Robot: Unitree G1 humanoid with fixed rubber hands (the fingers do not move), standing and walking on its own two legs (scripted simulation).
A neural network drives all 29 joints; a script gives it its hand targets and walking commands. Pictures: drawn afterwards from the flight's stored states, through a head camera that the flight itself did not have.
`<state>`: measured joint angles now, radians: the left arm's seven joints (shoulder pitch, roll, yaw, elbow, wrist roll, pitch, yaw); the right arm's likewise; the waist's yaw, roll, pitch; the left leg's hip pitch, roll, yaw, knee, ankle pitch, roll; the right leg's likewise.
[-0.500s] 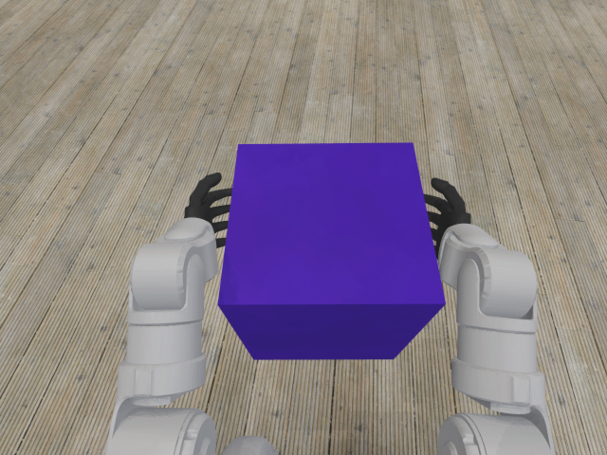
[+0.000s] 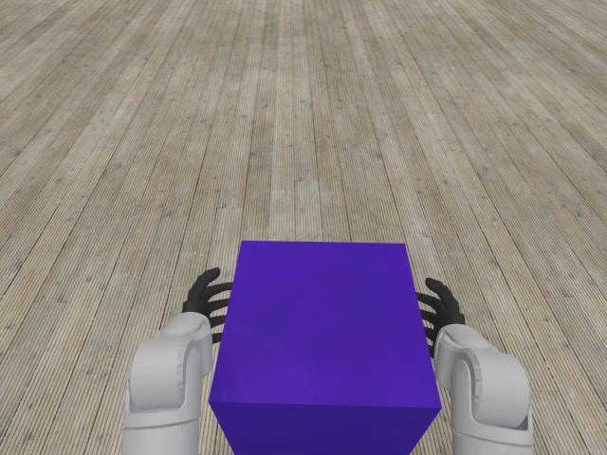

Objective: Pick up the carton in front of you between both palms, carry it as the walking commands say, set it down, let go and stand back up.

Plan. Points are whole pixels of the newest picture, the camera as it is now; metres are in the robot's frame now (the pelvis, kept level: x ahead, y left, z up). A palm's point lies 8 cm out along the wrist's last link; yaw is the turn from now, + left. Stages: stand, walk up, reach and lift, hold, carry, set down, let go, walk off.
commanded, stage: carry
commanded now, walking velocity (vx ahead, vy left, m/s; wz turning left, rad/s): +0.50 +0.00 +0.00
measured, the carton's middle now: (320, 360) +0.26 -0.01 -0.01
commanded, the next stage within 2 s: none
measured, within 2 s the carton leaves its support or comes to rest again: neither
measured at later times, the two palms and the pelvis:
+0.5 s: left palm (225, 164) +0.55 +0.15 +0.09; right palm (399, 163) +0.57 -0.15 +0.08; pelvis +0.30 -0.02 +0.00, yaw +3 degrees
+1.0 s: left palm (236, 84) +0.84 +0.16 +0.08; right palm (370, 91) +0.84 -0.14 +0.08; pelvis +0.57 +0.01 -0.01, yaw +1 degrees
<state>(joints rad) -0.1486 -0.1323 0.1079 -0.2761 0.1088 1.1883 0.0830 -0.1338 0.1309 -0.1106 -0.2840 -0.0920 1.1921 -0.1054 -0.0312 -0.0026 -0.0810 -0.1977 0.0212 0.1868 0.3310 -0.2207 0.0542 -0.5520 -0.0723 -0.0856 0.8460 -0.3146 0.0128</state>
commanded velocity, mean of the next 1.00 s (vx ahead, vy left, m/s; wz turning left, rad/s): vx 0.29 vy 0.00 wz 0.00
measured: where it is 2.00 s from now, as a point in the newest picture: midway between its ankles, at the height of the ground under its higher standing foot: (293, 359)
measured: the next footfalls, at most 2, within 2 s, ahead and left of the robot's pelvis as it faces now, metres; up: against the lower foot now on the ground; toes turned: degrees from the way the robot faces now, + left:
right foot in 0.18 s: +0.29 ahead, -0.12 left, +0.00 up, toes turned -9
left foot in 0.62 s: +0.55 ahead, +0.13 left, +0.00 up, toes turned +14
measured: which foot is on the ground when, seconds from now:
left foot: down 0.00-0.22, up 0.24-0.60, down 0.62-1.00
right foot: up 0.00-0.16, down 0.18-0.64, up 0.66-0.92, down 0.94-1.00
